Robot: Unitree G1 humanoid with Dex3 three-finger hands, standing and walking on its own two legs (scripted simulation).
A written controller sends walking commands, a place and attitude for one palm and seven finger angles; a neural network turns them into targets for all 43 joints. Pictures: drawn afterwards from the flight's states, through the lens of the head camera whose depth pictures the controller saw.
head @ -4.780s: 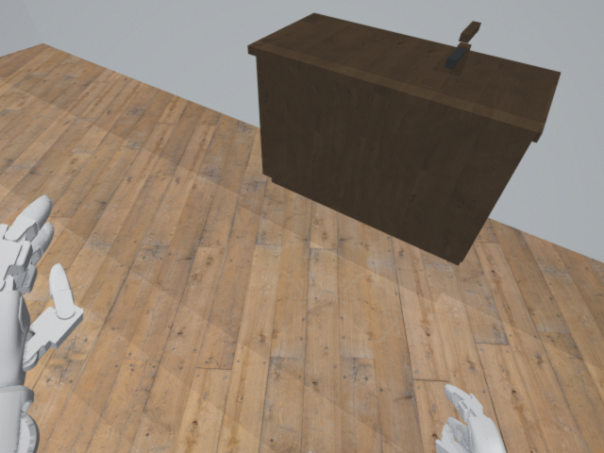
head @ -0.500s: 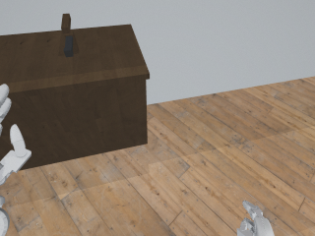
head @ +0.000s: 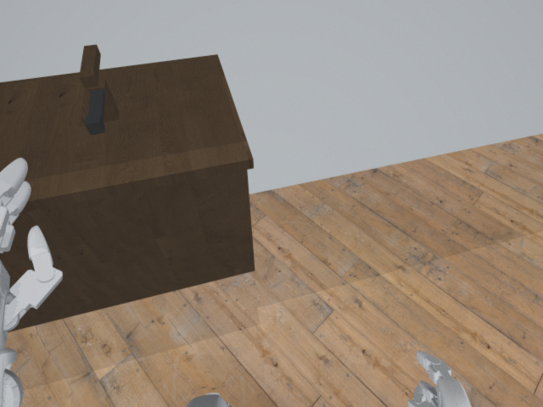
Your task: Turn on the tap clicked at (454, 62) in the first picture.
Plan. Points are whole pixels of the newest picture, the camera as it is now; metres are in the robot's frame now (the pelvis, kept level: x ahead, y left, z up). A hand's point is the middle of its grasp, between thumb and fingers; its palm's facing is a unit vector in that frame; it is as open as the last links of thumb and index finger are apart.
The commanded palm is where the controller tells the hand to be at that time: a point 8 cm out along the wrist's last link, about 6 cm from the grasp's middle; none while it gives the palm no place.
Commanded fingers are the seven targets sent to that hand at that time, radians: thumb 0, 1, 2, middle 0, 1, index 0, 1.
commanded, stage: take the last steps up to it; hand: left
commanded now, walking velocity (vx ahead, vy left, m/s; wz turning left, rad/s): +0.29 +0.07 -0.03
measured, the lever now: (95, 125) +0.61 +0.41 +0.03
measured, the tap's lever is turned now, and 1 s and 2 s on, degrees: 0 0 0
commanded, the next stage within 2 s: come to a stop and stand still in 0.48 s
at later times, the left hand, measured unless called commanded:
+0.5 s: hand (96, 181) +0.34 +0.24 +0.17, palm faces +0.40 -0.80 -0.44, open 7.4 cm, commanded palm +0.28 +0.28 +0.18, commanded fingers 0.00 0.90 0.90 -0.20 -0.30 -0.20 -0.30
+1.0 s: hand (108, 160) +0.38 +0.24 +0.17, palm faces +0.33 -0.84 -0.43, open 7.4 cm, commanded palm +0.33 +0.29 +0.18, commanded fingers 0.00 0.90 0.90 -0.20 -0.30 -0.20 -0.30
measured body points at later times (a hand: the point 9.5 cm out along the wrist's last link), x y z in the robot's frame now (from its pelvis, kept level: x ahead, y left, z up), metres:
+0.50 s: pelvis +0.12 +0.01 +0.00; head +0.15 -0.02 +0.44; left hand +0.31 +0.28 +0.19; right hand +0.27 -0.22 -0.12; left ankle +0.09 +0.13 -0.67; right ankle +0.13 -0.08 -0.74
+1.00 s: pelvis +0.16 +0.01 +0.00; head +0.18 +0.00 +0.45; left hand +0.35 +0.28 +0.19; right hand +0.33 -0.19 -0.09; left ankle +0.21 +0.14 -0.74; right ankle +0.16 -0.07 -0.74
